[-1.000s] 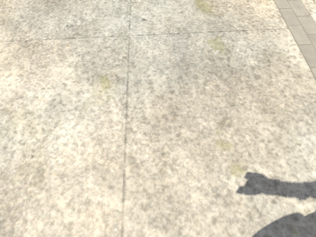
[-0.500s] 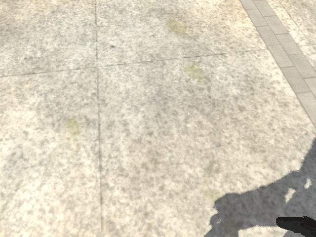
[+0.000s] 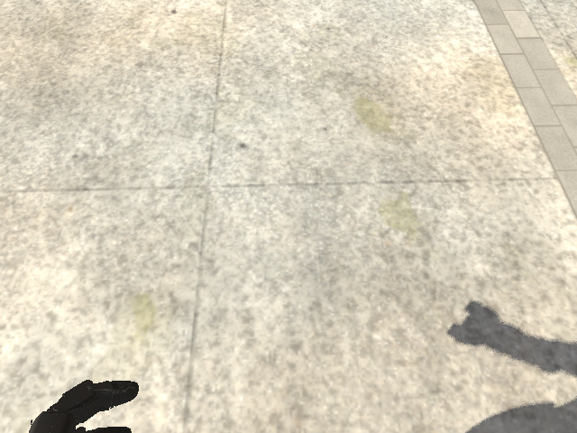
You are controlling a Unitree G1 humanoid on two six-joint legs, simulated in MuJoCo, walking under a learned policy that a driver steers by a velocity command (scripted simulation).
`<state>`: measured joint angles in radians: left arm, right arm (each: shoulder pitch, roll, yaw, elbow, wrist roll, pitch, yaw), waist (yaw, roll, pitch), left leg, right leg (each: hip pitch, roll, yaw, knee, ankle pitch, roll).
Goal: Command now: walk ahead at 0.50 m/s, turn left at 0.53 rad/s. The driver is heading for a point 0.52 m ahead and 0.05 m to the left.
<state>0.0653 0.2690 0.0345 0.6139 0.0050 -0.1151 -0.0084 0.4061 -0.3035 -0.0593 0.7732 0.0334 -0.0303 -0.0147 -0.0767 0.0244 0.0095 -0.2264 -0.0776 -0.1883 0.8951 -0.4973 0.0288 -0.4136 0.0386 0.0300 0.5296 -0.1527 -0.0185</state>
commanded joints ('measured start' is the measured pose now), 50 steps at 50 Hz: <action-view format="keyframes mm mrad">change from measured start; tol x32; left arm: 1 231 131 56 2 -3 12 5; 50 139 81 10 143 11 73 -4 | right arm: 1 -54 -142 -26 -111 3 -16 -2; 18 -409 -46 -4 -260 -9 -5 75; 23 25 -237 -92 -175 -14 18 36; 50 -125 -73 -1 21 -21 39 -2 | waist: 1 149 -126 -80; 18 148 -79 69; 24 7 241 -403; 50 92 -151 -202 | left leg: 1 -562 109 41 371 68 -28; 18 -412 144 210 -251 424 19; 22 133 14 267 -356 377 130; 24 654 459 -585 -526 230 377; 34 21 257 123 -662 1030 216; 45 145 210 128 -402 814 95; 50 -195 97 101 46 -204 -74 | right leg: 1 541 -388 501 -241 -247 -183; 21 477 -297 -208 -24 816 -76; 22 342 -267 -224 181 766 -50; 24 -252 -33 -75 799 -434 26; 25 -331 -85 51 854 -393 14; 44 33 -77 -18 -49 170 -2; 47 509 -326 230 -10 912 -227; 50 379 -363 341 -160 396 -260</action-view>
